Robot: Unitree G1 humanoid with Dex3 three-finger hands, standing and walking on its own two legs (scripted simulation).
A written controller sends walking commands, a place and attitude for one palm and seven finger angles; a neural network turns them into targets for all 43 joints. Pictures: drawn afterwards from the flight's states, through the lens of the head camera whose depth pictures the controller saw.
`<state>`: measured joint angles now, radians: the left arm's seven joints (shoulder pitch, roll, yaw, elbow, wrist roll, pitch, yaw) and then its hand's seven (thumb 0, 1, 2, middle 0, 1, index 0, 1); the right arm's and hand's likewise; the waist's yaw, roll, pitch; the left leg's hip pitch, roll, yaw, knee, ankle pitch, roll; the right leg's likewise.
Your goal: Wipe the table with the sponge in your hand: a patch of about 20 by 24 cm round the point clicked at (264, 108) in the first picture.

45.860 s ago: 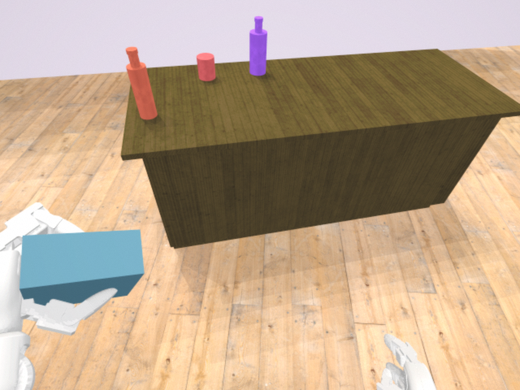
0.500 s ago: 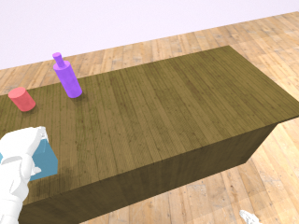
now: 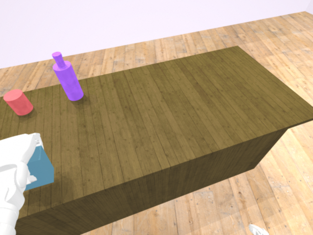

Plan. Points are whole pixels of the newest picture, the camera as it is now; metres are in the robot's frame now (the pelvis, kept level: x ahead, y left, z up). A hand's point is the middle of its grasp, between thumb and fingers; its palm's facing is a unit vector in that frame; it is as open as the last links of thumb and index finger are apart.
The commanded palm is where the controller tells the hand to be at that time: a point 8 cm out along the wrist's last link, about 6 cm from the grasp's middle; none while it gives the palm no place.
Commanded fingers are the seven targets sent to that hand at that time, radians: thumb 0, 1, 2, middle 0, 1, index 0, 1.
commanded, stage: move the sponge above the wiping area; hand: left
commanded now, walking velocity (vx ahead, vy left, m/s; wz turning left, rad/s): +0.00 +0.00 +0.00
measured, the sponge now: (27, 173) +0.26 +0.39 -0.02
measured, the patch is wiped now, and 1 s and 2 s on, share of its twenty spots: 0.90 0.90 0.90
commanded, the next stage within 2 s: lower the sponge onto the table in 0.14 s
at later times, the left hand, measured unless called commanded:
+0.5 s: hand (25, 161) +0.28 +0.38 +0.02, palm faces -0.13 -0.02 -0.99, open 9.4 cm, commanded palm +0.26 +0.37 +0.08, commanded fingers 0.00 0.10 1.30 -1.20 -1.60 -1.20 -1.60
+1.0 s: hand (31, 164) +0.28 +0.37 +0.01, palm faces -0.12 -0.02 -0.99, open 9.4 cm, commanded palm +0.26 +0.37 +0.06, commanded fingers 0.00 0.10 1.30 -1.20 -1.60 -1.20 -1.60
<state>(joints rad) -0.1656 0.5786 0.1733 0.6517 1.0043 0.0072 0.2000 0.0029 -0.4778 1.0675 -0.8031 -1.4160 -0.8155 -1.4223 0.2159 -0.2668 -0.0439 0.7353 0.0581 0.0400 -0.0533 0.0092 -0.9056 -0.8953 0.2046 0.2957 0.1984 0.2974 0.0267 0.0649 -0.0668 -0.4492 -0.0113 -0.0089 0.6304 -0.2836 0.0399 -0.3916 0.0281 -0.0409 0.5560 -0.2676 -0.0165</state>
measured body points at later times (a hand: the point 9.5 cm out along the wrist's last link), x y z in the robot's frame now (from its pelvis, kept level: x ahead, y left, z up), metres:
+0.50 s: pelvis +0.00 +0.00 +0.00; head +0.03 -0.01 +0.45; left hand +0.28 +0.38 +0.08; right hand +0.15 -0.25 -0.12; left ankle +0.02 +0.09 -0.73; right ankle +0.01 -0.12 -0.73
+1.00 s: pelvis +0.00 +0.00 +0.00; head +0.03 -0.01 +0.45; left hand +0.28 +0.37 +0.06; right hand +0.13 -0.27 -0.12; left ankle +0.02 +0.09 -0.73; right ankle +0.01 -0.12 -0.73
